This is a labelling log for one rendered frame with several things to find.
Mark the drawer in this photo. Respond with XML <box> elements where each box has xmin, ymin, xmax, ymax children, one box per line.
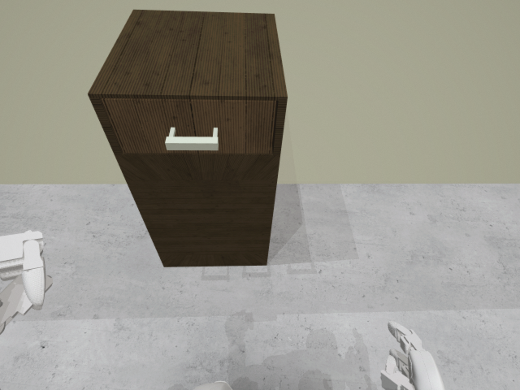
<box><xmin>102</xmin><ymin>98</ymin><xmax>276</xmax><ymax>154</ymax></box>

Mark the handle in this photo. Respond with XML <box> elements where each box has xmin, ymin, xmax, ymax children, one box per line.
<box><xmin>165</xmin><ymin>128</ymin><xmax>219</xmax><ymax>150</ymax></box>

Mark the left robot hand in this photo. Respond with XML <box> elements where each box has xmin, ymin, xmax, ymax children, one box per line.
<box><xmin>0</xmin><ymin>230</ymin><xmax>53</xmax><ymax>335</ymax></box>

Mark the right robot hand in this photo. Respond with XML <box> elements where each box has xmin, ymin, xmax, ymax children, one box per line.
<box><xmin>381</xmin><ymin>321</ymin><xmax>445</xmax><ymax>390</ymax></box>

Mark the cabinet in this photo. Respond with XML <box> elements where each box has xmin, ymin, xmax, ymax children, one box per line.
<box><xmin>88</xmin><ymin>10</ymin><xmax>288</xmax><ymax>267</ymax></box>

